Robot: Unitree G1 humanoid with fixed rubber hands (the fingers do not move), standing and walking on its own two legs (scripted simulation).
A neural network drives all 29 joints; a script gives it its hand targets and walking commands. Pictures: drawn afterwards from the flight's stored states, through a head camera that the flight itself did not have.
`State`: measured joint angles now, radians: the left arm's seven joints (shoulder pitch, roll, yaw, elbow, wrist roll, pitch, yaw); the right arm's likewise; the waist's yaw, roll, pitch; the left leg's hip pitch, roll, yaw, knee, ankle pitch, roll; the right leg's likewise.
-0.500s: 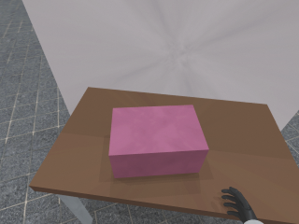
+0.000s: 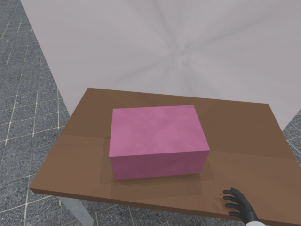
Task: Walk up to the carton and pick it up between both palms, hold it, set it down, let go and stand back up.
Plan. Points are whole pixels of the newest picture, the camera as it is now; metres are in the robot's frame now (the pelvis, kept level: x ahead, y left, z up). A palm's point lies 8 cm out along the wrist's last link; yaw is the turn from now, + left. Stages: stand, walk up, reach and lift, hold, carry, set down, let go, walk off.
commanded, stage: stand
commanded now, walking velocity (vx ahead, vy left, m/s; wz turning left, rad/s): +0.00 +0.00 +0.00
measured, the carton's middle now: (156, 140) +0.43 +0.01 -0.07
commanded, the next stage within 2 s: none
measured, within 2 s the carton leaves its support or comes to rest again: neither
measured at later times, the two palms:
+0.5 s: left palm out of the picture +0.07 +0.30 -0.11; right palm (249, 219) +0.18 -0.24 -0.06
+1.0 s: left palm out of the picture +0.08 +0.30 -0.11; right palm (249, 219) +0.18 -0.24 -0.06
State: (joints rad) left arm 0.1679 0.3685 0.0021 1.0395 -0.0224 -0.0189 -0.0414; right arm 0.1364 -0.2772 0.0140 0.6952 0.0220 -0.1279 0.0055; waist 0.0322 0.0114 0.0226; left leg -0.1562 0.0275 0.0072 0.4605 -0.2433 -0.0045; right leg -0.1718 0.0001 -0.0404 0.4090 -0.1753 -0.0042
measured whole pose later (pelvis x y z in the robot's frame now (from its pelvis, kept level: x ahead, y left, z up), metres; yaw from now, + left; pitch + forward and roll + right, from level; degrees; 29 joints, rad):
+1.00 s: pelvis +0.00 +0.00 +0.00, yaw +0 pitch -4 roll -1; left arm 0.14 0.37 0.00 1.04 -0.02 -0.02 -0.05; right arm 0.13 -0.28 0.01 0.70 0.02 -0.15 0.01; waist 0.03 0.02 0.03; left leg -0.15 0.03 0.01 0.46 -0.24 0.00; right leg -0.17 0.00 -0.04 0.41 -0.17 0.00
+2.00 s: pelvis +0.00 +0.00 +0.00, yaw -1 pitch -4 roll -1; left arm 0.13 0.37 0.00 1.04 -0.02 -0.02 -0.05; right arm 0.13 -0.29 0.01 0.68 0.02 -0.16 0.01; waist 0.02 0.03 0.04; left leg -0.15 0.03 0.02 0.45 -0.24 0.00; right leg -0.17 -0.01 -0.04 0.41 -0.17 0.00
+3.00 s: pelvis +0.00 +0.00 +0.00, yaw -1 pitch -4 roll +0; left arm 0.11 0.37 0.00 1.04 -0.02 -0.01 -0.06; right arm 0.13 -0.29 0.01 0.67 0.02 -0.16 0.01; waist 0.01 0.04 0.04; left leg -0.14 0.03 0.03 0.44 -0.24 0.00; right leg -0.17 -0.01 -0.03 0.41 -0.18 0.00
